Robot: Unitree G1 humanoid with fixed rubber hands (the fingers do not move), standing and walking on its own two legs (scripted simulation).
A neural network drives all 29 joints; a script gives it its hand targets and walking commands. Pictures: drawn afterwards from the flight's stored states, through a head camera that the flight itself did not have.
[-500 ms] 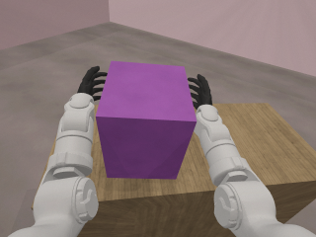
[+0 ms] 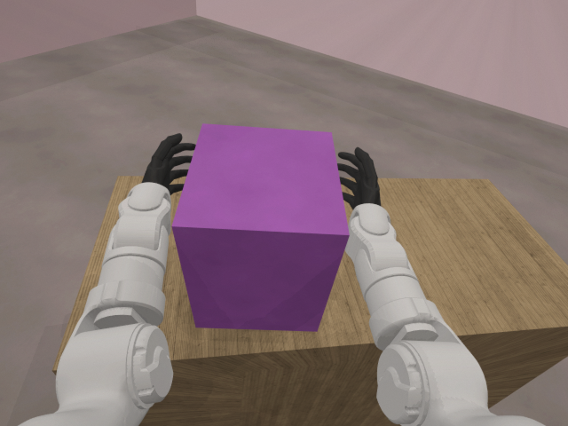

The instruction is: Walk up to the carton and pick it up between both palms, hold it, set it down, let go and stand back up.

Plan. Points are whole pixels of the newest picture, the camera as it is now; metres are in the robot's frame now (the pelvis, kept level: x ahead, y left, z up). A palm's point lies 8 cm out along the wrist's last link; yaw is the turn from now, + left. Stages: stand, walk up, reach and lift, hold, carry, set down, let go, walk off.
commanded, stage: set down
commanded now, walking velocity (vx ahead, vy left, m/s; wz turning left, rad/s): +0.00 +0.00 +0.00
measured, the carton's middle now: (262, 232) +0.41 +0.01 +0.08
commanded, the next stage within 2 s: none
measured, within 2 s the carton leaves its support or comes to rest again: rests again in 1.28 s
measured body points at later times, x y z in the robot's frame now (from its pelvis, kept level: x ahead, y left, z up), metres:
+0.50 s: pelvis +0.00 +0.00 +0.00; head +0.00 +0.04 +0.45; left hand +0.45 +0.15 +0.14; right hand +0.41 -0.14 +0.14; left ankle +0.01 +0.09 -0.75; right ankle -0.03 -0.13 -0.75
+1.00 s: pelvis +0.01 +0.00 +0.00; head +0.04 +0.04 +0.45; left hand +0.46 +0.16 +0.10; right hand +0.41 -0.13 +0.09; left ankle +0.01 +0.09 -0.75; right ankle -0.03 -0.13 -0.75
